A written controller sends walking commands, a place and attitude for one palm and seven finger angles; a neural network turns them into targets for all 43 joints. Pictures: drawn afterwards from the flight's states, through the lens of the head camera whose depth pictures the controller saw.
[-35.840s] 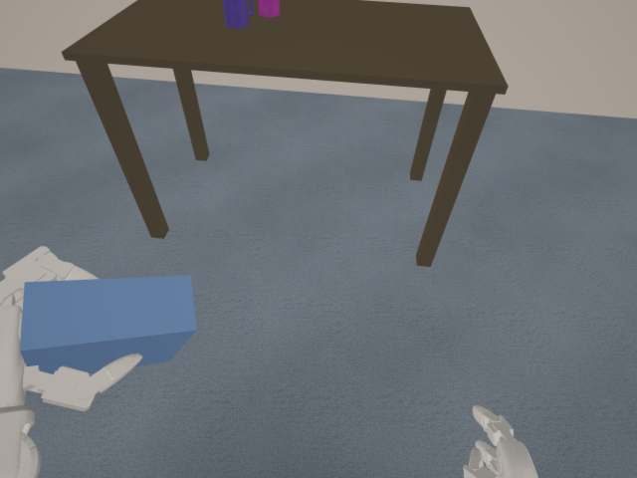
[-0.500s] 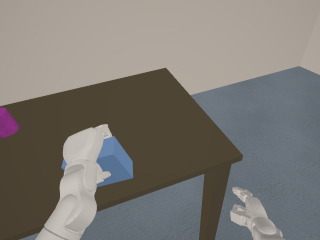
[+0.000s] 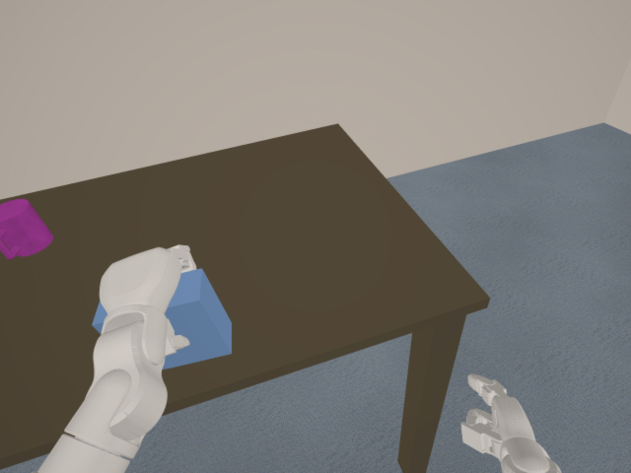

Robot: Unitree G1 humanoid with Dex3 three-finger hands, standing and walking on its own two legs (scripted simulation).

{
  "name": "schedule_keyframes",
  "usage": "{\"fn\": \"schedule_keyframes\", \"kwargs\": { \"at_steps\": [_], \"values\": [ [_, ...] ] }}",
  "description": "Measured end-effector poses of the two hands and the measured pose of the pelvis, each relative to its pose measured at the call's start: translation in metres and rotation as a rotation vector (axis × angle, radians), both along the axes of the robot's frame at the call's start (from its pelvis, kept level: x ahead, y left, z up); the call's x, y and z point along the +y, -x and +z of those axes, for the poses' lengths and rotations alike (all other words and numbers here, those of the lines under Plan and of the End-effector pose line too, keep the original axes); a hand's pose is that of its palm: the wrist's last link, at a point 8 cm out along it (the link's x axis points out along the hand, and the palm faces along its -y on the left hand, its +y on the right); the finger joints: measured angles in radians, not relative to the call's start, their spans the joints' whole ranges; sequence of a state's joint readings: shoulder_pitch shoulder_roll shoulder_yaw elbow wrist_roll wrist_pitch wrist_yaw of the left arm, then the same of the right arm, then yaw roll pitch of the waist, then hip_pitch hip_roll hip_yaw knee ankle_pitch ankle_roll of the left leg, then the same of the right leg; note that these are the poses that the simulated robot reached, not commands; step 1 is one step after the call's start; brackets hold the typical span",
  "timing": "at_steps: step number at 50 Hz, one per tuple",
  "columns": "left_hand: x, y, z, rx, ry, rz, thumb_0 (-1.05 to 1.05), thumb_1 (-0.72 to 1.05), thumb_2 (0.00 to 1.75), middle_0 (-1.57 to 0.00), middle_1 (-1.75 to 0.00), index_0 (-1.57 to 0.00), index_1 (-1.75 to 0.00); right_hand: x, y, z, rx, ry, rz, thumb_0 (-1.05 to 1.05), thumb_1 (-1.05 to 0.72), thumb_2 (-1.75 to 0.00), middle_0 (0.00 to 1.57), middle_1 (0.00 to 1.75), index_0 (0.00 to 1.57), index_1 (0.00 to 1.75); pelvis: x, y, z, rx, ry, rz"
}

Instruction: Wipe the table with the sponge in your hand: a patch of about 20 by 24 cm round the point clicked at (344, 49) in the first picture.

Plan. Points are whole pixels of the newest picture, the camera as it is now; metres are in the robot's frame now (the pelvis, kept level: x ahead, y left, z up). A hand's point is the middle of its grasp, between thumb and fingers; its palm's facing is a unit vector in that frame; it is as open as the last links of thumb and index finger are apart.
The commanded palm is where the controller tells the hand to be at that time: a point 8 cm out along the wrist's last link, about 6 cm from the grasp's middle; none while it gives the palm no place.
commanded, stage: wipe forward along the middle lane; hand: left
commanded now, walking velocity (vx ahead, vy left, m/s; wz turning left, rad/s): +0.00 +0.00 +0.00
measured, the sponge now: (176, 332) +0.27 +0.24 +0.06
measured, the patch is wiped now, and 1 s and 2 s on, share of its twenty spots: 1.00 1.00 1.00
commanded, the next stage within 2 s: slide back across to the first lane in 1.52 s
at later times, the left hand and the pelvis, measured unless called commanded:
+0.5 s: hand (166, 282) +0.32 +0.25 +0.11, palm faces +0.01 -0.08 -1.00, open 9.5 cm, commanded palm +0.30 +0.26 +0.15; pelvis +0.00 +0.00 +0.00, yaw +1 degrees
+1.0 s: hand (171, 256) +0.37 +0.27 +0.11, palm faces -0.07 -0.04 -1.00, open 9.5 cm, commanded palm +0.35 +0.28 +0.15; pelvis +0.00 -0.01 +0.00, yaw +2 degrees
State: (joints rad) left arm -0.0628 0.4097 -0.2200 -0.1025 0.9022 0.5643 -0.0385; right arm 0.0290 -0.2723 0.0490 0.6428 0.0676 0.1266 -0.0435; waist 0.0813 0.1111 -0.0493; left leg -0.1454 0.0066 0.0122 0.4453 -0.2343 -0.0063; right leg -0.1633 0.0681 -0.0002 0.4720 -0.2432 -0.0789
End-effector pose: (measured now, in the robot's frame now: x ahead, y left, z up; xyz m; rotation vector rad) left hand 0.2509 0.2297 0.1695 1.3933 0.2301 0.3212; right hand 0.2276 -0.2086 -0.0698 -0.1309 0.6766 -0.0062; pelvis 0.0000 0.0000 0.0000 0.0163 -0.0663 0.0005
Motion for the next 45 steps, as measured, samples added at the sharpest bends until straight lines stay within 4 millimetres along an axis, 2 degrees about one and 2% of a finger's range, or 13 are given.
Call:
{"fn": "schedule_keyframes", "kwargs": {
  "at_steps": [10,27,35,45],
  "values": [
    [0.01,-0.026,-0.001,0.049,-0.055,0.013,-0.02,-0.5,1.08,-0.75,-1.4,-0.84,-1.34,0.001,0.006,-0.009,0.028,0.013,-0.008,0.01,-0.9,-0.9,0.2,0.3,0.2,0.3,0.002,0.0,0.001,0.018,0.001,0.01],
    [0.02,-0.049,-0.003,0.08,-0.064,0.012,-0.02,-0.51,1.08,-0.78,-1.38,-0.86,-1.32,-0.009,0.015,-0.015,0.071,0.047,-0.022,0.01,-0.9,-0.9,0.2,0.3,0.2,0.3,0.001,-0.002,0.001,0.042,0.004,0.028],
    [0.022,-0.068,-0.004,0.119,-0.088,0.014,-0.01,-0.52,1.09,-0.78,-1.37,-0.86,-1.32,-0.018,0.031,-0.023,0.115,0.06,-0.044,0.01,-0.9,-0.9,0.2,0.3,0.2,0.3,-0.002,0.002,0.001,0.062,0.006,0.034],
    [0.029,-0.088,-0.003,0.139,-0.098,0.0,0.0,-0.52,1.09,-0.79,-1.37,-0.86,-1.32,-0.034,0.063,-0.037,0.197,0.079,-0.095,0.01,-0.9,-0.9,0.2,0.3,0.2,0.3,-0.005,0.004,0.0,0.084,0.007,0.033]
  ]
}}
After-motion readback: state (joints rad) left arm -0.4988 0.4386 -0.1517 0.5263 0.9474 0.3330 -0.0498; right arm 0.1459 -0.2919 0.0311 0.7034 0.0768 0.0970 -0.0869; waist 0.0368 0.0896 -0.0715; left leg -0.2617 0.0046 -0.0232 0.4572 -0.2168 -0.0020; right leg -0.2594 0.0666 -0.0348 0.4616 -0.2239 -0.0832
